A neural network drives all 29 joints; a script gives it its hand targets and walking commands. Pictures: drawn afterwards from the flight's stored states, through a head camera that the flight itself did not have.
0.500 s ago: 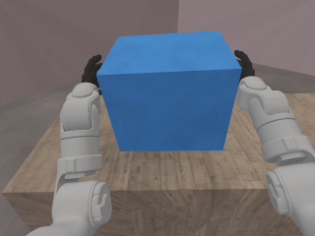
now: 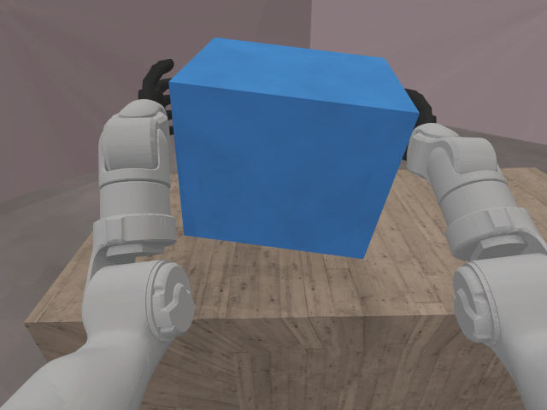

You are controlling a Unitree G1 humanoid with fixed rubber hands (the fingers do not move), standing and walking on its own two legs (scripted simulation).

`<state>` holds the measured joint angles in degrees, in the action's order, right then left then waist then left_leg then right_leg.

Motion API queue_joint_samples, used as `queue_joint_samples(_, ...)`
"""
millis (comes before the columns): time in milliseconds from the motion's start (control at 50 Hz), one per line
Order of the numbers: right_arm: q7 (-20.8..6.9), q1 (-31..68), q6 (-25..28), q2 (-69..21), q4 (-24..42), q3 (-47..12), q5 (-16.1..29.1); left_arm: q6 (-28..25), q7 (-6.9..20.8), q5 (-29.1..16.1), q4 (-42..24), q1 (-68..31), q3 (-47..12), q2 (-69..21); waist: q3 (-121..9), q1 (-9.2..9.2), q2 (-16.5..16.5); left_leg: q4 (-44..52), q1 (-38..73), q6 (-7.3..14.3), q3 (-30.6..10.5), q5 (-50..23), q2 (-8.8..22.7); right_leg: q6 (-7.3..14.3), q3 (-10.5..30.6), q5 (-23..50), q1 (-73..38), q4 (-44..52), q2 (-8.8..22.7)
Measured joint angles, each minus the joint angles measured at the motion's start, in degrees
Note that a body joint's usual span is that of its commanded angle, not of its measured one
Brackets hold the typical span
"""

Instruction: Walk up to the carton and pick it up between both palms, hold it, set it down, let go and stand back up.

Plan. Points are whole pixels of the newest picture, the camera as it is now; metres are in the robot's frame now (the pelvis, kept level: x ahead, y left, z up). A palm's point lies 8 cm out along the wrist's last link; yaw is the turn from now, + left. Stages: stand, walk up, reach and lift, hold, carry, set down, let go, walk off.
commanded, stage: hold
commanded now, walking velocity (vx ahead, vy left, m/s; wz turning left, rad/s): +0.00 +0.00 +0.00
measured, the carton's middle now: (286, 144) +0.41 -0.01 +0.29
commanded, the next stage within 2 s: none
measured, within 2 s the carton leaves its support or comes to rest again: neither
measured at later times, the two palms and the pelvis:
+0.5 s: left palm (163, 127) +0.39 +0.16 +0.33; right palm (412, 134) +0.39 -0.19 +0.31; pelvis +0.03 +0.00 +0.00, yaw +0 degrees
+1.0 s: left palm (159, 116) +0.37 +0.16 +0.35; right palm (421, 140) +0.37 -0.19 +0.31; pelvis +0.01 +0.00 +0.00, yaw +0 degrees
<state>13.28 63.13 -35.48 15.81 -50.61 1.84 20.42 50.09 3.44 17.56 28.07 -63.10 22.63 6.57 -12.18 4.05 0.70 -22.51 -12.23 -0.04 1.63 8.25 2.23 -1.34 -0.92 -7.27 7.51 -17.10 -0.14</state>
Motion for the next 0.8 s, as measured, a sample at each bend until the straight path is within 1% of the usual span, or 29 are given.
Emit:
queue_joint_samples(80,-0.1,0.3,-0.5,0.0,-1.0,0.0,0.0,-0.3,0.1,0.2,1.9,-0.8,0.0,0.3,0.1,0.00,0.0,0.1,0.0,0.0,-0.1,0.0,0.1,0.0,0.0,-0.4,0.0,0.0,-0.1)
queue_joint_samples(160,-0.1,0.3,-1.1,0.0,-1.0,0.0,0.0,-0.3,0.2,0.2,2.1,-0.8,0.0,0.3,0.7,0.00,0.0,0.1,0.0,0.0,-0.1,0.5,0.1,0.0,0.0,-0.9,0.0,0.0,-0.1)
queue_joint_samples(200,0.4,0.3,-1.6,0.0,-0.5,-0.4,0.0,-0.3,0.1,-0.4,2.1,-0.7,0.0,0.4,1.0,0.00,0.0,0.1,0.0,0.0,-0.1,0.7,0.1,0.2,0.0,-1.1,0.0,0.0,-0.1)
queue_joint_samples(260,1.4,0.0,-3.3,0.7,2.1,-2.9,0.1,-0.5,0.0,-1.9,1.5,0.1,-0.1,0.8,1.0,0.00,0.0,0.1,0.0,0.0,-0.1,1.1,0.1,0.2,0.0,-1.5,0.0,0.0,-0.1)
queue_joint_samples(300,2.1,-0.4,-4.6,1.4,4.8,-4.3,0.8,-0.4,-0.1,-3.3,-0.4,1.4,-0.6,0.9,0.8,0.00,0.0,0.1,0.0,-0.1,-0.1,1.3,0.1,0.3,0.0,-1.7,0.0,0.0,-0.1)
queue_joint_samples(340,3.0,-0.8,-5.7,2.0,7.4,-5.0,1.7,-0.2,-0.2,-4.6,-2.6,2.9,-1.0,0.9,0.4,0.00,0.0,0.1,0.0,-0.2,-0.1,1.5,0.1,0.3,0.0,-1.9,0.0,0.0,-0.1)
queue_joint_samples(400,3.7,-0.9,-7.1,2.1,8.8,-5.5,2.2,1.1,-0.2,-5.1,-4.7,4.2,-1.0,0.9,-0.2,-0.01,0.2,0.1,0.0,-0.3,-0.1,1.6,0.1,0.3,0.0,-2.1,0.0,0.0,-0.1)
queue_joint_samples(520,3.8,-0.9,-9.4,2.0,9.0,-5.5,2.3,3.5,-0.2,-5.0,-5.2,4.6,-1.1,0.9,-0.2,-0.01,0.6,0.1,0.0,-0.3,-0.1,1.4,0.1,0.3,0.0,-1.8,0.0,0.0,-0.1)
queue_joint_samples(680,3.7,-0.9,-9.0,1.9,8.9,-5.5,2.3,3.2,-0.1,-4.9,-5.3,4.6,-1.2,0.9,-1.0,-0.01,1.4,0.1,0.0,-0.3,-0.1,0.5,0.1,0.3,0.1,-0.9,0.0,0.0,-0.1)
queue_joint_samples(740,3.1,-0.4,-7.6,1.5,6.7,-5.3,2.3,3.0,-0.1,-4.1,-4.9,4.3,-1.1,0.9,-1.2,-0.01,1.4,0.1,0.0,-0.3,-0.1,0.3,0.1,0.3,0.1,-0.6,0.0,0.0,-0.2)
queue_joint_samples(800,2.5,0.4,-6.7,0.9,3.6,-4.8,2.3,2.7,0.3,-2.6,-2.8,3.3,-0.5,1.0,-1.2,-0.01,1.4,0.1,0.0,-0.3,-0.1,0.0,0.1,0.3,0.1,-0.3,0.0,0.0,-0.2)
